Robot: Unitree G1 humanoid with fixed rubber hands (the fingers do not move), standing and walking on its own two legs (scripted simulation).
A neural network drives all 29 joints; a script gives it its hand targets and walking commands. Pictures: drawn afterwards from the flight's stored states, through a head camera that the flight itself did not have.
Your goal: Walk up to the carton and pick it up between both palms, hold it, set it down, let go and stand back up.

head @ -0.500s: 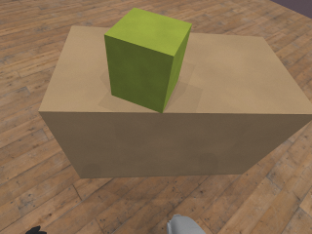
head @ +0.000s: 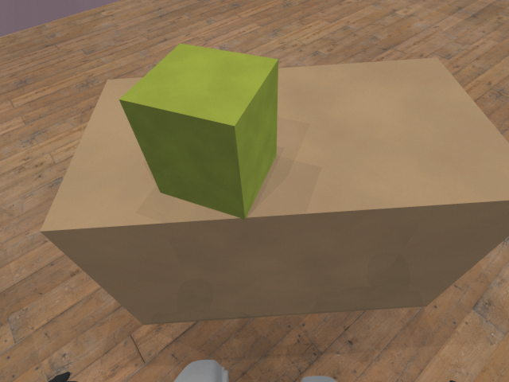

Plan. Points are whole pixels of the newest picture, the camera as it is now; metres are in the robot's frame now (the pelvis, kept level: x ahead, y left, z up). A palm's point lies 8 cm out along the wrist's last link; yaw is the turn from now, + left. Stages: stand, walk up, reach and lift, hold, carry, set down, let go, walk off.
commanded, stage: walk up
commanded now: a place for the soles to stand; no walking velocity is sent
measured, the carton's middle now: (213, 132) +0.56 +0.08 +0.05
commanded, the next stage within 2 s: none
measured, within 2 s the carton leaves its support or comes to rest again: neither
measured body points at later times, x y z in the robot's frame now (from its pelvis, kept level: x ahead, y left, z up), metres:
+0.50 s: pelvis +0.00 +0.01 +0.00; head +0.01 +0.01 +0.45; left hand +0.07 +0.33 -0.12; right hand +0.08 -0.31 -0.11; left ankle +0.07 +0.13 -0.73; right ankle +0.01 -0.12 -0.73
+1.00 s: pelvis +0.01 +0.00 +0.00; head +0.02 +0.00 +0.45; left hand +0.09 +0.33 -0.11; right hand +0.06 -0.31 -0.12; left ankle +0.07 +0.13 -0.73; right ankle +0.01 -0.12 -0.73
